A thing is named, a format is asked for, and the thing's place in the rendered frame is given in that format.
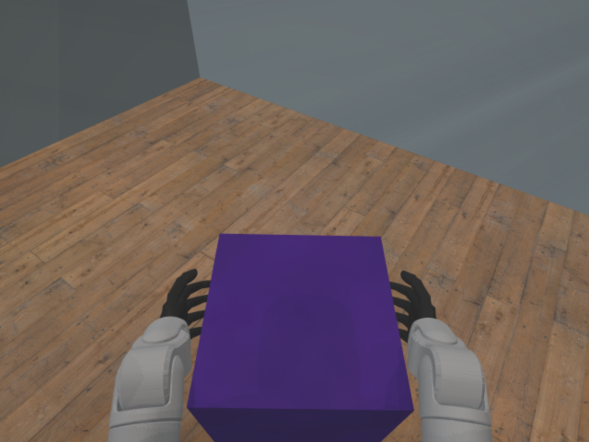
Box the robot left forearm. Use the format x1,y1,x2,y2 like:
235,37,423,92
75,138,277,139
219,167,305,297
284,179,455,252
108,317,192,442

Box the carton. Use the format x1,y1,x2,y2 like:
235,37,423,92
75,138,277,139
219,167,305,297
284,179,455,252
187,234,414,442

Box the left robot hand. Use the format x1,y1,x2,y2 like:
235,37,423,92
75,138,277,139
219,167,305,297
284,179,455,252
160,269,211,339

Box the robot right forearm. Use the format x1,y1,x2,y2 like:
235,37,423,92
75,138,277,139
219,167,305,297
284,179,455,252
407,318,493,442

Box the right robot hand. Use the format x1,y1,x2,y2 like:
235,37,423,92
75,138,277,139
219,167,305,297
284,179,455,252
390,271,436,343

